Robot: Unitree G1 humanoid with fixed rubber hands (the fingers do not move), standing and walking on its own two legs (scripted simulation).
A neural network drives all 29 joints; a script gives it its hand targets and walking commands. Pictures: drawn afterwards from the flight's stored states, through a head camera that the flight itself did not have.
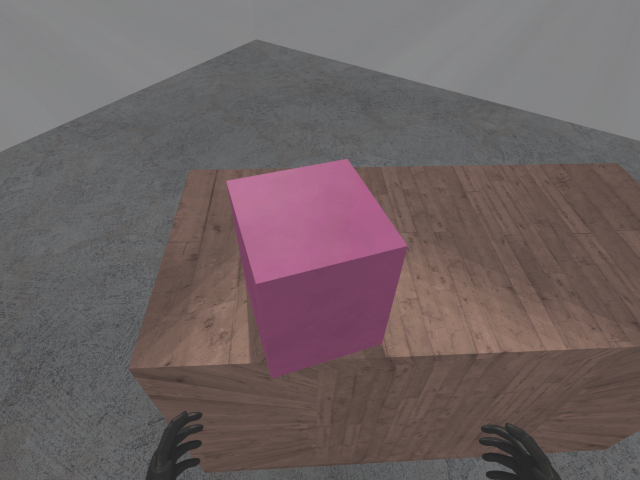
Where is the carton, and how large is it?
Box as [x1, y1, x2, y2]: [226, 159, 407, 378]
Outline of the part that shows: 347,159 226,181 246,285 271,378 379,344 382,341 407,246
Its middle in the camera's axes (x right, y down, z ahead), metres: -0.02 +0.04 +0.63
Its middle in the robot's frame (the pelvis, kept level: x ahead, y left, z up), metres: +0.45 +0.07 -0.01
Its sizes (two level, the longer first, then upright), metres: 0.210 0.200 0.250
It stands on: a pedestal, 0.65 m high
